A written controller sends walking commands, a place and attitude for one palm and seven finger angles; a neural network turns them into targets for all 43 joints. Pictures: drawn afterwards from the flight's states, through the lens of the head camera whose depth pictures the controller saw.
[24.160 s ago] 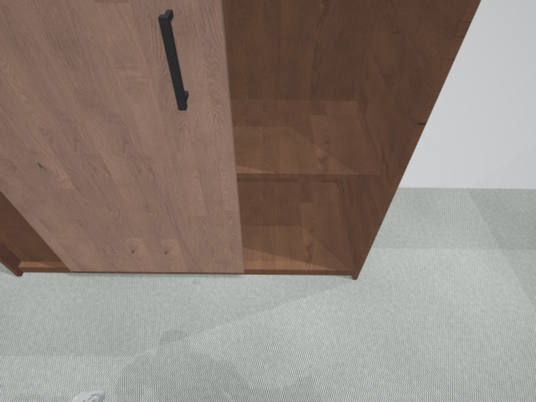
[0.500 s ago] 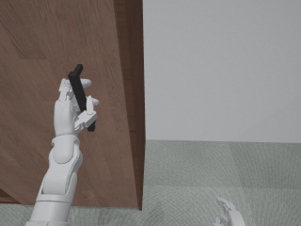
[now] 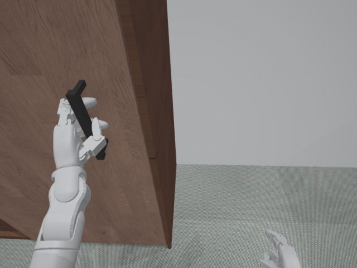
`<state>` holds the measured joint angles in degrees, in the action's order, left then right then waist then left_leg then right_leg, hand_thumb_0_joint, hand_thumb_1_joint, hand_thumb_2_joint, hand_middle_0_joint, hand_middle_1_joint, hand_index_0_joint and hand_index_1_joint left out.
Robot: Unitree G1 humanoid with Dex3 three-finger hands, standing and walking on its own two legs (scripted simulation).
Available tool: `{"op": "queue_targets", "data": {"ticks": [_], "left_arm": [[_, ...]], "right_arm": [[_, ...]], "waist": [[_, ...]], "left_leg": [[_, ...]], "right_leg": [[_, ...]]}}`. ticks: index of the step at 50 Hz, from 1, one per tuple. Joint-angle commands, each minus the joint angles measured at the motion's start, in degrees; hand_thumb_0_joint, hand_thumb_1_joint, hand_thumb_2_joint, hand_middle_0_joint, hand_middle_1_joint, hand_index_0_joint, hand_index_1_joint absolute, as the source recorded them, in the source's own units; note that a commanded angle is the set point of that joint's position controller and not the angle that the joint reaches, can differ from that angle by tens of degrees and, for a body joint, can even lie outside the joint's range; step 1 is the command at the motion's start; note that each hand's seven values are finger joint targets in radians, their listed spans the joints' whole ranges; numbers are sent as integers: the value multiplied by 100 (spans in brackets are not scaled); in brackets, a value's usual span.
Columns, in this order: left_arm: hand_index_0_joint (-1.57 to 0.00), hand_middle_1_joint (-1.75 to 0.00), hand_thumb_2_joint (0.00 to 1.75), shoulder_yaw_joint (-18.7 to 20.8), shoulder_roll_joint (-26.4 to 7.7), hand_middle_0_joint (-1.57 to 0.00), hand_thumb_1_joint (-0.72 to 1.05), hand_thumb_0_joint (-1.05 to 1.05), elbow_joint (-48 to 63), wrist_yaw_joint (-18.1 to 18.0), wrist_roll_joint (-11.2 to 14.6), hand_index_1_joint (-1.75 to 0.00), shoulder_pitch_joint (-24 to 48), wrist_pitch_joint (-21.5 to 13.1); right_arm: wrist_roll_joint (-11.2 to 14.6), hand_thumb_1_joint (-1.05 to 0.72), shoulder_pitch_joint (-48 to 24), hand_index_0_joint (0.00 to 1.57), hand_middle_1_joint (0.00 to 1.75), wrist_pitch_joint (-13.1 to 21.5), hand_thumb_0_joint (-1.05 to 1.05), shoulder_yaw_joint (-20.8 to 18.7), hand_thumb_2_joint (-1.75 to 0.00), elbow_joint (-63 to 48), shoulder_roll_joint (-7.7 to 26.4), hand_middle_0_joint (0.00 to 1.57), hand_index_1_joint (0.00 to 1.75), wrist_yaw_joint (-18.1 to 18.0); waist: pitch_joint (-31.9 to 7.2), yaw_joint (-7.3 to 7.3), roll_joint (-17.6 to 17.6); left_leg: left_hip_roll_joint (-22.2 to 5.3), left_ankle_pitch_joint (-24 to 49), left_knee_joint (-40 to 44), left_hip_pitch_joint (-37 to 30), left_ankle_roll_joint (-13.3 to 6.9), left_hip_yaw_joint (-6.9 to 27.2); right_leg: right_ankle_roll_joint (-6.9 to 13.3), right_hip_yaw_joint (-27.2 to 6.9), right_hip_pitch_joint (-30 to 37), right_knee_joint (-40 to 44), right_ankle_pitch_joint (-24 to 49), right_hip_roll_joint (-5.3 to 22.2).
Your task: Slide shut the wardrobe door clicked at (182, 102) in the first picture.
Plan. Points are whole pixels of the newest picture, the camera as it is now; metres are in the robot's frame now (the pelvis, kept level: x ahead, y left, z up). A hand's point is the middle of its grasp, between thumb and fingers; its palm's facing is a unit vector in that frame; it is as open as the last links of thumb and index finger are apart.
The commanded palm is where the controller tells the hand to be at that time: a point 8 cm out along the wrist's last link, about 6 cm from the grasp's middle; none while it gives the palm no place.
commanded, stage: stop walking and hold the door there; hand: left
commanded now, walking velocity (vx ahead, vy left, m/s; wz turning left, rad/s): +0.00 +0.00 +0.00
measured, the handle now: (91, 123) +0.36 +0.22 +0.17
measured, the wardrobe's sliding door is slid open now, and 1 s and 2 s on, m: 0.00 0.00 0.00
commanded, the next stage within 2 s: loosen the grip on the handle in 0.16 s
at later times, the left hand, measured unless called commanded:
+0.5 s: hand (92, 135) +0.31 +0.20 +0.18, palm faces +0.41 -0.91 -0.07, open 9.3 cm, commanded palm +0.28 +0.22 +0.17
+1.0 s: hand (97, 136) +0.32 +0.19 +0.17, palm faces +0.32 -0.94 -0.09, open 14.6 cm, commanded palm +0.27 +0.24 +0.17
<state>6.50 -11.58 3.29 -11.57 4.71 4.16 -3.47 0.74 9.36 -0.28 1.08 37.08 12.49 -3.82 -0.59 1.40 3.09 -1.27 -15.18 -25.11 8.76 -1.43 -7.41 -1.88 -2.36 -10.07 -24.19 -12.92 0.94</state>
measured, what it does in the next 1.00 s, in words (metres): stands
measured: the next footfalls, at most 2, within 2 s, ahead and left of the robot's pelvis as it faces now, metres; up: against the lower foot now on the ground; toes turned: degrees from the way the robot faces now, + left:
none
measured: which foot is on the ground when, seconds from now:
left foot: down 0.00-1.00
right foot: down 0.00-1.00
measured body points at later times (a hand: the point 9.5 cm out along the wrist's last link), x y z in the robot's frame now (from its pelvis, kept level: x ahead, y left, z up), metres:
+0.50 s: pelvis -0.03 -0.03 -0.01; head -0.05 -0.04 +0.44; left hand +0.28 +0.24 +0.18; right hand +0.15 -0.25 -0.09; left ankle -0.02 +0.09 -0.74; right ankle +0.00 -0.14 -0.74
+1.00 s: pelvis -0.02 -0.03 -0.01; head -0.02 -0.04 +0.44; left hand +0.29 +0.24 +0.18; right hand +0.15 -0.26 -0.10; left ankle -0.02 +0.09 -0.74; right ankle +0.00 -0.14 -0.74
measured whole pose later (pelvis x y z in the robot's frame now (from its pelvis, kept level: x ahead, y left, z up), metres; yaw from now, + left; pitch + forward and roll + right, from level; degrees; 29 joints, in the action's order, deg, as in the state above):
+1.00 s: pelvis -0.02 -0.03 -0.01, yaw +3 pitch +0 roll +0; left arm 10.9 -14.2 -8.5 -4.3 6.3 14.4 -7.9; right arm 1.5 13.7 10.3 0.8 39.8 13.8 -3.5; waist -1.5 1.9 1.2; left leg -1.8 -15.3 -30.2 15.3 0.3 -3.4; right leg 0.4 1.4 -16.0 -30.9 -15.2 0.5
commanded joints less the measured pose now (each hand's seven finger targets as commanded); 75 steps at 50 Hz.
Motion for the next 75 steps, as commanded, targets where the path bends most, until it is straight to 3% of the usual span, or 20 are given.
{"op": "queue_targets", "data": {"ticks": [1,12,13,14,15,16,17,19,22,26,31,32,33,35,38,42,46,54,69,75], "left_arm": [[-45,-140,90,-424,-593,-45,90,0,1562,354,-208,-140,1476,-567],[-45,-140,90,-257,-760,-45,90,0,1449,325,-194,-140,1460,-542],[-45,-140,90,3918,-5652,-45,90,0,1509,224,-1023,-140,6182,-690],[-45,-140,84,788,-1020,-45,78,0,-1952,724,-768,-140,4060,227],[-45,-140,78,623,-310,-45,66,0,-38,952,97,-140,3106,151],[-45,-140,73,1150,-794,-45,54,0,337,1040,467,-140,2854,65],[-45,-140,67,1144,-818,-45,42,0,476,956,525,-140,2562,13],[-45,-140,55,516,-573,-45,17,0,410,711,230,-140,3109,-117],[-45,-140,37,344,-806,-45,-19,0,-194,417,-322,-140,3369,-220],[-41,-135,20,107,-966,-41,-55,0,-762,423,-394,-135,4259,-533],[-34,-127,20,119,-1144,-34,-55,0,-1180,590,-275,-127,4724,-892],[-33,-125,20,402,-1351,-33,-55,0,-1232,573,-192,-125,4639,-935],[-32,-123,20,1118,-2106,-32,-55,0,-1028,552,-132,-123,4459,-985],[-29,-120,20,869,-1665,-29,-55,0,-891,578,26,-120,4230,-1004],[-25,-115,20,833,-1485,-25,-55,0,-856,583,128,-115,3726,-1023],[-25,-115,20,1098,-1706,-25,-55,0,-530,528,89,-115,3443,-937],[-25,-115,20,958,-1361,-25,-55,0,-3,585,123,-115,2951,-710],[-25,-115,20,1285,-1602,-25,-55,0,27,606,140,-115,2707,-369],[-25,-115,20,1215,-1743,-25,-55,0,-167,1346,392,-115,3135,-692],[-25,-115,20,1818,-2265,-25,-55,0,-404,1424,530,-115,2939,-742]], "right_arm": [[19,-90,-717,20,30,300,0,-230,-90,-948,583,20,30,-55],[53,-90,-688,20,30,326,0,-255,-90,-930,636,20,30,-64],[-103,-90,-218,20,30,576,0,-539,-90,-892,713,20,30,17],[-186,-90,-510,20,30,893,0,-429,-90,-796,563,20,30,76],[285,-90,-153,20,30,1076,0,-548,-90,-790,630,20,30,119],[184,-90,-59,20,30,1085,0,-526,-90,-673,778,20,30,90],[123,-90,-115,20,30,1146,0,-467,-90,-634,668,20,30,133],[130,-90,-260,20,30,1249,0,-358,-90,-645,658,20,30,184],[157,-90,-138,20,30,1271,0,-318,-90,-637,735,20,30,148],[183,-90,-286,20,30,1396,0,-203,-90,-603,696,20,30,1],[176,-90,-303,20,30,1509,0,-213,-90,-456,677,20,30,-35],[175,-90,-289,20,30,1502,0,-237,-90,-412,694,20,30,-34],[164,-90,-331,20,30,1475,0,-279,-90,-463,738,20,30,-22],[161,-90,-453,20,30,1474,0,-248,-90,-524,650,20,30,5],[150,-90,-399,20,30,1496,0,-230,-90,-523,715,20,30,16],[104,-90,-284,20,30,1472,0,-263,-90,-512,775,20,30,-4],[81,-90,-73,20,30,1427,0,-265,-90,-615,762,20,30,9],[103,-90,-44,20,30,1148,0,-225,-90,-682,742,20,30,-54],[166,-90,-15,20,30,1238,0,-197,-90,-627,812,20,30,-168],[157,-90,-33,20,30,1225,0,-192,-90,-604,854,20,30,-196]], "waist": [[-1320,-230,-173],[-1216,-227,-174],[723,193,-2430],[-1593,-297,-1489],[-2160,-8,-391],[-2794,206,951],[-2674,277,1902],[-1710,77,683],[-1026,-124,-533],[-565,-244,-737],[-786,-197,-335],[-920,-119,-370],[-1359,93,-366],[-1238,99,-363],[-873,84,-537],[-1135,131,-482],[-1568,128,-271],[-1318,109,-402],[-1230,-35,-27],[-1318,87,-201]], "left_leg": [[-753,2071,218,-836,31,608],[-744,1734,315,-700,-7,653],[-816,1916,-225,529,-221,221],[-17,3563,350,-201,-26,509],[-413,5016,-12,-1131,408,745],[-456,5425,-225,-2072,603,773],[-381,4939,-215,-2115,714,646],[-169,2332,-124,-825,434,450],[-147,520,134,84,161,606],[17,-951,135,492,36,552],[108,-930,-133,646,41,503],[104,-885,-149,694,54,516],[102,-686,-164,781,47,493],[85,-475,-123,755,29,446],[67,-329,-85,719,-4,445],[46,355,-94,509,-12,437],[70,1523,-225,126,14,402],[42,1448,-233,207,49,433],[0,1172,-304,119,81,663],[34,1120,-295,351,60,616]], "right_leg": [[292,-333,124,83,2362,442],[265,-345,98,151,2051,426],[169,-342,-1102,706,2028,132],[522,493,407,-824,3761,-214],[356,681,-7,-715,2897,-138],[291,451,-250,-581,1785,-128],[329,411,-441,-547,1044,-79],[332,503,-412,-257,1028,-99],[302,454,-539,-148,232,-64],[216,115,-904,310,-1336,53],[223,-50,-831,371,-1713,130],[232,-80,-708,377,-1742,141],[230,-212,-253,398,-1796,185],[219,-183,-173,385,-1536,197],[212,-92,-334,399,-1295,148],[233,86,-165,151,-355,78],[262,317,44,-319,1388,-25],[248,373,-90,-292,1235,-67],[303,416,-523,-355,807,-115],[287,388,-360,-340,803,-98]]}}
